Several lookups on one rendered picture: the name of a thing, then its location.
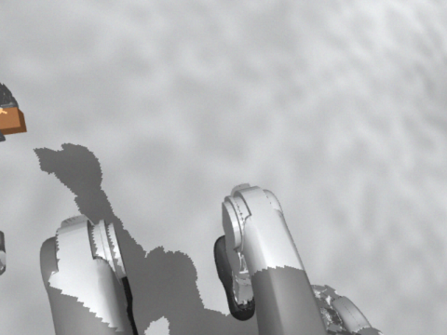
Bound small box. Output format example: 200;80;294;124
0;107;27;135

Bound right robot foot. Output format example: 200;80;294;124
214;235;255;321

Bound left robot foot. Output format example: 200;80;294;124
122;276;138;335

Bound right robot hand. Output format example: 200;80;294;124
311;285;372;335

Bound left robot hand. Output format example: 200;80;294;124
0;83;19;142

